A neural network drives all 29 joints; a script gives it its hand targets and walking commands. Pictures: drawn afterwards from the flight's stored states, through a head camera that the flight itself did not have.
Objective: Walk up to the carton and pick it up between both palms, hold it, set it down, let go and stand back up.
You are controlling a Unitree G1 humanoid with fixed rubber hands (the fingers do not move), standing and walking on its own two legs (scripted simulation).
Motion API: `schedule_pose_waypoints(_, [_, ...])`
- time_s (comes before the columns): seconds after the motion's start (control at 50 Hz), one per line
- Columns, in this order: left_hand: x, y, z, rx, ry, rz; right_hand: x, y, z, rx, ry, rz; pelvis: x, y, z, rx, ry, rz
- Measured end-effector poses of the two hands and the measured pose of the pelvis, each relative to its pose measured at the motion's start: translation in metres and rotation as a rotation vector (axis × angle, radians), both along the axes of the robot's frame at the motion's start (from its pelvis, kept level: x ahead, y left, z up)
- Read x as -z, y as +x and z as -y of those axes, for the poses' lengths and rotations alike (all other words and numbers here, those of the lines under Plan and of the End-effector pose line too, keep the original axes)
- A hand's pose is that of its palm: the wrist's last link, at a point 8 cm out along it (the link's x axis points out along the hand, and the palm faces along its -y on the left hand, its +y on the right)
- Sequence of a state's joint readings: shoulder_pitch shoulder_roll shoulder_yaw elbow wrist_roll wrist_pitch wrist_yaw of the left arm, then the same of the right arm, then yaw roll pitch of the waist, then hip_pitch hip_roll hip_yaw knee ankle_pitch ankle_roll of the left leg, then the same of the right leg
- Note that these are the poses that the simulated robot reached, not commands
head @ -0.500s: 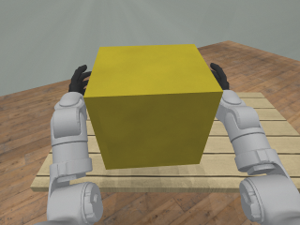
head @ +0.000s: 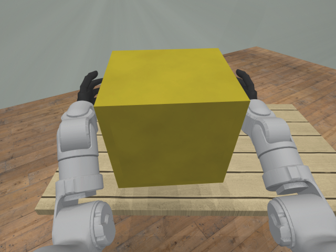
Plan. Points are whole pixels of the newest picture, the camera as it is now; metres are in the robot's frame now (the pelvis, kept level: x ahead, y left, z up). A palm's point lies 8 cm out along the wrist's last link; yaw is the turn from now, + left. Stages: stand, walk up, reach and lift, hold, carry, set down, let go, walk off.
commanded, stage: hold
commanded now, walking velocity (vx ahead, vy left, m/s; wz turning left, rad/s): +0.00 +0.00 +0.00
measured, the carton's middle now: (168, 117) +0.38 +0.00 +0.18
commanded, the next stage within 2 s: none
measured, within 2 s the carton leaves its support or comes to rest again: neither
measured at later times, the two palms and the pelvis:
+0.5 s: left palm (87, 106) +0.36 +0.18 +0.24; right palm (245, 104) +0.36 -0.18 +0.23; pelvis +0.00 +0.00 +0.00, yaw +0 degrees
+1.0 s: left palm (88, 105) +0.36 +0.18 +0.24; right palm (246, 104) +0.36 -0.18 +0.23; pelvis +0.00 +0.00 +0.00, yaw +0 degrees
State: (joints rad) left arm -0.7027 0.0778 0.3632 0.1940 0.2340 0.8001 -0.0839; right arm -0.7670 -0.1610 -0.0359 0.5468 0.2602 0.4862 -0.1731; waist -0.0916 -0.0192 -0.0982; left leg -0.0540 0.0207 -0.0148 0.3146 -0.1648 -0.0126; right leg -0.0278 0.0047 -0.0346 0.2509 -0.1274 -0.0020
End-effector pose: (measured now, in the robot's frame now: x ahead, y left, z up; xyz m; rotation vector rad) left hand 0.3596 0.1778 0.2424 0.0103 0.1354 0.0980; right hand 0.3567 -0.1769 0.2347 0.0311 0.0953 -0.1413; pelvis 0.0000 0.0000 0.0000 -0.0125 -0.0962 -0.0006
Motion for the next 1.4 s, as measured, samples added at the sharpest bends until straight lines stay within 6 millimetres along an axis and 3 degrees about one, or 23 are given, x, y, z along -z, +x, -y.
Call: schedule_pose_waypoints(1.4, [0.0022, 0.0019, 0.0003, 0.004, 0.008, 0.004, 0.0035, 0.0004, 0.0003, 0.002, -0.001, -0.004, -0.0001, 0.0030, -0.0011, -0.006, -0.002, 0.000])
